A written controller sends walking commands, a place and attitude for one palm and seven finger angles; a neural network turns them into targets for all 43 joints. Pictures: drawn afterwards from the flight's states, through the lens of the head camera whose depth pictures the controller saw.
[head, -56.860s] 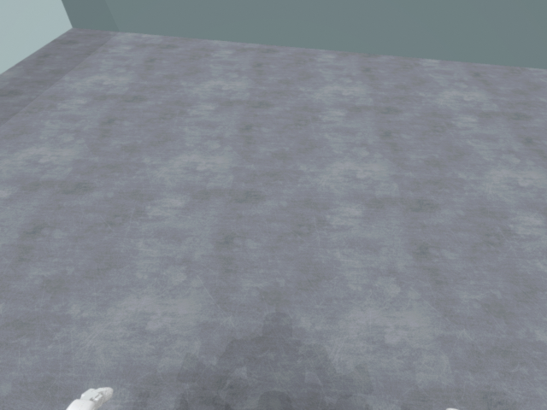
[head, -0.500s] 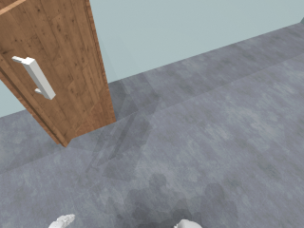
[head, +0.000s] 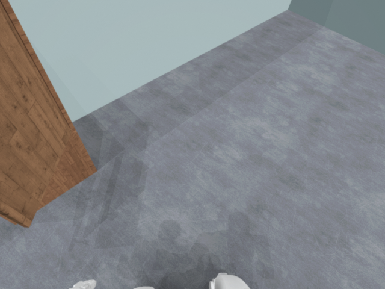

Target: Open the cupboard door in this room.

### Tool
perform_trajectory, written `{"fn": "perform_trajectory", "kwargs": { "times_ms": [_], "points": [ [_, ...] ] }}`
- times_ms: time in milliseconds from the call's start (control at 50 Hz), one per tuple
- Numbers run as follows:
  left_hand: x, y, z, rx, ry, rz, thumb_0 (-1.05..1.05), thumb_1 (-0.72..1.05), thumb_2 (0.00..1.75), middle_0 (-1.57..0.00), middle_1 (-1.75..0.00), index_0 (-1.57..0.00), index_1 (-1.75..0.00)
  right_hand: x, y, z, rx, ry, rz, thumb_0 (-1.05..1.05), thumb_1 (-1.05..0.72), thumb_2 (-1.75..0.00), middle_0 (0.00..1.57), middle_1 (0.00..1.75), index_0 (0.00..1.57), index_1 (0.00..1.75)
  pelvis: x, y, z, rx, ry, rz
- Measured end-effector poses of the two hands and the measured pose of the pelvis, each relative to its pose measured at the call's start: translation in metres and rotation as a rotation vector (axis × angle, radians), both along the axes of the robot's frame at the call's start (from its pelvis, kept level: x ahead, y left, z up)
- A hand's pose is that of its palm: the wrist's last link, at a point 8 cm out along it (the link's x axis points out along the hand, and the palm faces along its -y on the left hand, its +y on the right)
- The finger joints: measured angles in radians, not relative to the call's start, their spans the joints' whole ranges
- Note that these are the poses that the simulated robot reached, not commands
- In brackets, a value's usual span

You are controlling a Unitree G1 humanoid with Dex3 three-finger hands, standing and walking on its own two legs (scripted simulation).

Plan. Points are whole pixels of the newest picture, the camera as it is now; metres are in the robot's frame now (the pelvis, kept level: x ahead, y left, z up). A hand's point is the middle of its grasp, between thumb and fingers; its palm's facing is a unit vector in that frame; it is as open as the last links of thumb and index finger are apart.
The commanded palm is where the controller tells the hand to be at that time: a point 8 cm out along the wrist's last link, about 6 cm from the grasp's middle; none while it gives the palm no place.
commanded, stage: walk to a spot facing it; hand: left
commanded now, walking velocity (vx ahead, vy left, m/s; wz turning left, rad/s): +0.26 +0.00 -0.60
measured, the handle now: out of the picture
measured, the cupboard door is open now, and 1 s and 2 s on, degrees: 43 43 43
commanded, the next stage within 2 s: turn to face it in 1.60 s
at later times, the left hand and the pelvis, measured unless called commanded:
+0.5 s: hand (128, 270) +0.17 +0.15 -0.17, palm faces -0.25 -0.95 -0.18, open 7.4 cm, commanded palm none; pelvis +0.11 -0.03 +0.00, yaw -18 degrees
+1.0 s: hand (218, 148) +0.54 -0.06 -0.15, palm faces -0.59 -0.77 -0.22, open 7.4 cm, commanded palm none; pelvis +0.29 -0.13 -0.01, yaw -32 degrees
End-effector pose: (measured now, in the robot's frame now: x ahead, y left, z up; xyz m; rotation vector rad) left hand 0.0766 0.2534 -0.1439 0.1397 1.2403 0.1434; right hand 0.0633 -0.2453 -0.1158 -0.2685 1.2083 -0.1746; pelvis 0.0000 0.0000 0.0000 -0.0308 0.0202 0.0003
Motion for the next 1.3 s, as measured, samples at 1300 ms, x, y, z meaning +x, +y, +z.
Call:
{"fn": "perform_trajectory", "kwargs": {
  "times_ms": [1300],
  "points": [
    [0.488,-0.271,0.006,0.026,0.044,-0.59,-0.02,0.95,0.89,-0.2,-0.3,-0.2,-0.3,0.263,-0.191,-0.003,0.074,-0.082,-0.652,0.0,-0.91,-0.9,0.2,0.29,0.2,0.29,0.406,-0.204,0.006,0.004,-0.015,-0.624]
  ]
}}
